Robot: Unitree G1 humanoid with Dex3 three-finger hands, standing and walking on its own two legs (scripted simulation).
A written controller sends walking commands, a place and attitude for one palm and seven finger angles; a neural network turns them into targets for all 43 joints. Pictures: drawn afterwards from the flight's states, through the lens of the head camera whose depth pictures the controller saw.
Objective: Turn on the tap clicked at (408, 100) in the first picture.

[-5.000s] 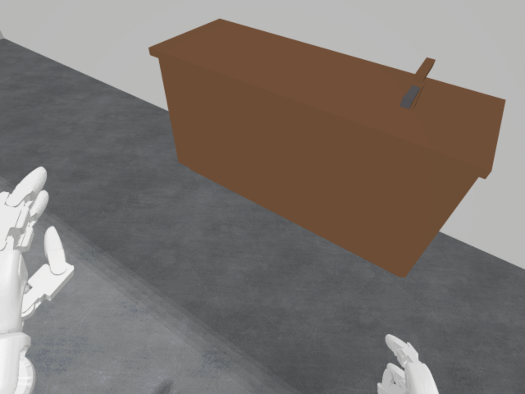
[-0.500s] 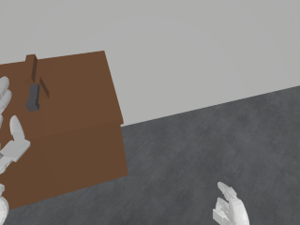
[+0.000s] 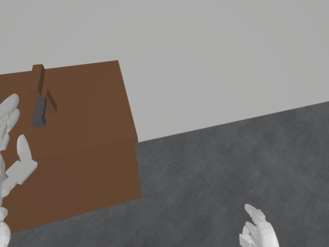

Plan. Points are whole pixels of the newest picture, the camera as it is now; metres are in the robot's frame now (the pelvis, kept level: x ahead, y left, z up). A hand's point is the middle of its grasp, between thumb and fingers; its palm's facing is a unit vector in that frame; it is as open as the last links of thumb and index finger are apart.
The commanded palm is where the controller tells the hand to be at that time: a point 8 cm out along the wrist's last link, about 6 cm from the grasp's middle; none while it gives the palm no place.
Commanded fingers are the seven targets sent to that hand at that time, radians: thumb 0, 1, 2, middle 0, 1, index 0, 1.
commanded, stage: come to a stop and stand still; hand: left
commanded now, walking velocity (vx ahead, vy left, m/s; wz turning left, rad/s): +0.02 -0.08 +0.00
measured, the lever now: (38, 120) +0.42 +0.40 +0.02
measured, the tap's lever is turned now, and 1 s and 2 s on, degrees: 0 0 0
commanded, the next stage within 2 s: look again from close up in 0.40 s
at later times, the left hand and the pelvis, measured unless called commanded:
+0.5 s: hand (30, 174) +0.19 +0.23 +0.17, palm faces +0.38 -0.80 -0.46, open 7.4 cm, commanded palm +0.13 +0.26 +0.18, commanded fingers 0.00 0.90 0.90 -0.20 -0.30 -0.20 -0.30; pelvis -0.04 -0.02 +0.00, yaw -1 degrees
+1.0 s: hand (12, 151) +0.23 +0.29 +0.17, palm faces +0.38 -0.87 -0.31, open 7.4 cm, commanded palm +0.17 +0.32 +0.18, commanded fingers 0.00 0.90 0.90 -0.20 -0.30 -0.20 -0.30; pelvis +0.00 +0.04 +0.01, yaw -2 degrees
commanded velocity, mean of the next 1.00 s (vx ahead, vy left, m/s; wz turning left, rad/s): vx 0.02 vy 0.01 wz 0.00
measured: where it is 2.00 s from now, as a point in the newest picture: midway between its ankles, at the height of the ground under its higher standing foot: outside the picture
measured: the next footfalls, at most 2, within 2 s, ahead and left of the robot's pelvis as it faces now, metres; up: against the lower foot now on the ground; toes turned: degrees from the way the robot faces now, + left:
none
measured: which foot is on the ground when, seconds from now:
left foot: down 0.00-1.00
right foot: down 0.00-1.00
